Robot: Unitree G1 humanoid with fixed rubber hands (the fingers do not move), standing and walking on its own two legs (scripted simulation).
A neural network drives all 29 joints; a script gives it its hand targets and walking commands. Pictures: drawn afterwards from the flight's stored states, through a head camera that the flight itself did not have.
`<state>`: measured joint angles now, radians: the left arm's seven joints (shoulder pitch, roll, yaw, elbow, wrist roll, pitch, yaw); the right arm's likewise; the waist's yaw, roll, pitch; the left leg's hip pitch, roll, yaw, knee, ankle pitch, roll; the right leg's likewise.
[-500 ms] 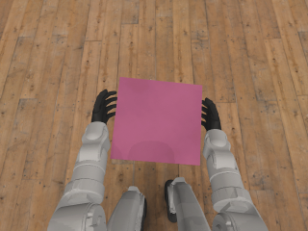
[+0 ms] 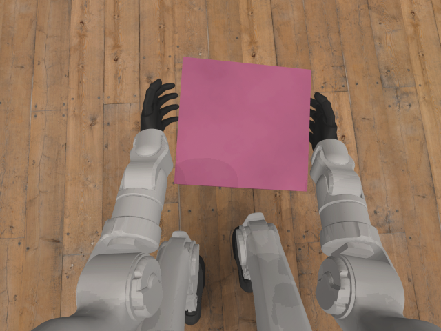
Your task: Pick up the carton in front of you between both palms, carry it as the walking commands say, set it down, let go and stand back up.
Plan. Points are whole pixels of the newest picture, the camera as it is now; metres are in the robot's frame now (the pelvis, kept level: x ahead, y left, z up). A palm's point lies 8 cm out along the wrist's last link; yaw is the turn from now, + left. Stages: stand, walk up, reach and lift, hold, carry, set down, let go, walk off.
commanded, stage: set down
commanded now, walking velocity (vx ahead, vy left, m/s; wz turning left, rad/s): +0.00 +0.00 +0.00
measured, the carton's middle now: (234, 138) +0.46 -0.08 -0.17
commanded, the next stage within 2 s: none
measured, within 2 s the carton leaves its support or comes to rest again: rests again in 1.06 s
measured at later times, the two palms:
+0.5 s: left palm (180, 129) +0.51 +0.04 -0.23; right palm (307, 141) +0.46 -0.26 -0.25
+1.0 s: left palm (186, 133) +0.53 +0.03 -0.32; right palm (298, 143) +0.47 -0.26 -0.33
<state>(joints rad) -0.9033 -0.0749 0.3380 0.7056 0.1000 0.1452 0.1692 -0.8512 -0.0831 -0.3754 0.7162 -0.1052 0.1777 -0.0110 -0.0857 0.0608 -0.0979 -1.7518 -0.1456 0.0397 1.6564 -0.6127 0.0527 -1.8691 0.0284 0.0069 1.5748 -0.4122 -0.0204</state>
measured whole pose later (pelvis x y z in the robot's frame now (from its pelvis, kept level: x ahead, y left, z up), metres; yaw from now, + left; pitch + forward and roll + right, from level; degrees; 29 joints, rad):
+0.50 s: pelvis -0.03 -0.01 -0.11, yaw +3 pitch +41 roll +4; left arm -1.31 0.06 0.38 0.88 0.10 0.21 0.17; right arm -1.21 -0.19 -0.39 0.79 -0.13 0.29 -0.03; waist -0.14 0.09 0.15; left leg -2.08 -0.16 0.07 2.00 -0.64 0.02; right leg -2.21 0.00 -0.02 1.91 -0.41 -0.06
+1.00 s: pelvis -0.03 -0.01 -0.16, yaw +3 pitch +37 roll +1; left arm -1.44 0.15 0.23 0.97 -0.01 0.20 0.21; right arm -1.34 -0.28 -0.29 0.91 0.02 0.24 -0.06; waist -0.16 0.09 0.34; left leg -2.18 -0.18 0.06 2.22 -0.69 0.02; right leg -2.30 -0.04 -0.06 2.11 -0.45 -0.08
